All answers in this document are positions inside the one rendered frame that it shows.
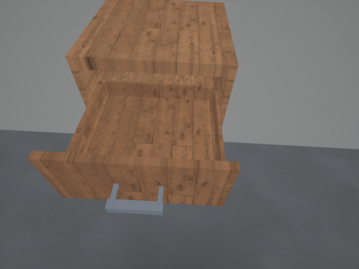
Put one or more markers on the cabinet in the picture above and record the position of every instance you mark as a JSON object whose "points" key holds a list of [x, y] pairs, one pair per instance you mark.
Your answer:
{"points": [[158, 41]]}

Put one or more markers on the drawer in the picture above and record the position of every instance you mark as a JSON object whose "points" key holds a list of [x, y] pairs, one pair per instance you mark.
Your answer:
{"points": [[142, 135]]}

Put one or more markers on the handle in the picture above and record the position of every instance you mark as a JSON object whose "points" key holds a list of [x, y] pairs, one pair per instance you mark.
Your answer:
{"points": [[134, 206]]}

